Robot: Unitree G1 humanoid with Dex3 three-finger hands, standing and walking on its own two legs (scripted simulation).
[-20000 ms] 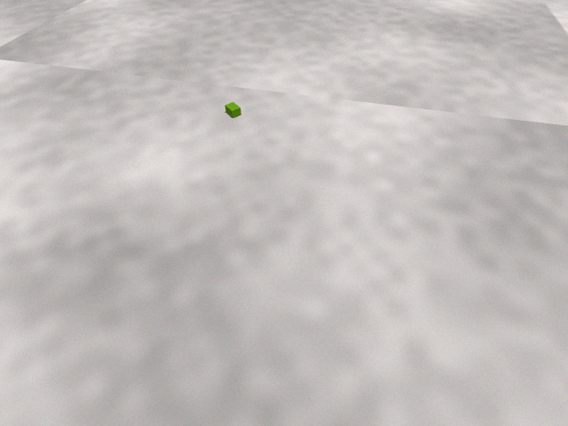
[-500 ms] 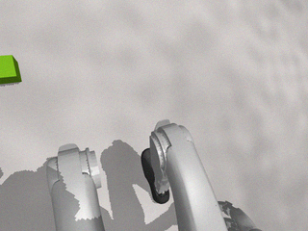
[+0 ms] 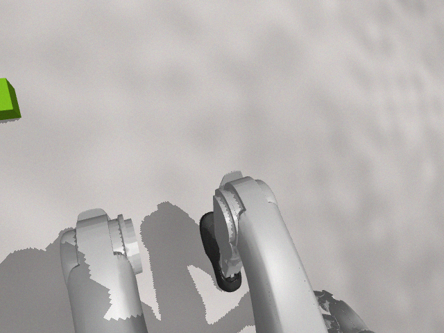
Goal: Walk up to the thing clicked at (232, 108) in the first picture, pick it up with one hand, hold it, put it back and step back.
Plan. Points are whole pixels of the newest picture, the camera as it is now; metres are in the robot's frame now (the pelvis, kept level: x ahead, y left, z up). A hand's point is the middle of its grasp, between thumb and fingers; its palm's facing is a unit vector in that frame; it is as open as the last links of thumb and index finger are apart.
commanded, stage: rise first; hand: left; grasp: from above
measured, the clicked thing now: out of the picture +0.54 +0.33 -0.30
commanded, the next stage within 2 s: approach in 0.36 s
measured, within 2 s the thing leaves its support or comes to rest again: neither
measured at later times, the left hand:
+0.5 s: hand out of the picture +0.48 +0.37 -0.18, palm faces -0.45 -0.08 -0.89, open 10.9 cm
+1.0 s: hand out of the picture +0.54 +0.31 -0.16, palm faces -0.40 -0.03 -0.92, open 11.6 cm
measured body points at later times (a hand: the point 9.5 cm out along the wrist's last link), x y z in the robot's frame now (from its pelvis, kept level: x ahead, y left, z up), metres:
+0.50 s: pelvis +0.00 +0.00 +0.00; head +0.26 +0.12 +0.34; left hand +0.50 +0.37 -0.13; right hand +0.05 -0.27 -0.06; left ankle +0.06 +0.11 -0.30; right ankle +0.13 -0.14 -0.30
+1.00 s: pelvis +0.00 +0.00 +0.00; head +0.27 +0.10 +0.34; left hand +0.56 +0.31 -0.11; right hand +0.02 -0.26 -0.06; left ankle +0.06 +0.11 -0.30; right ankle +0.13 -0.14 -0.30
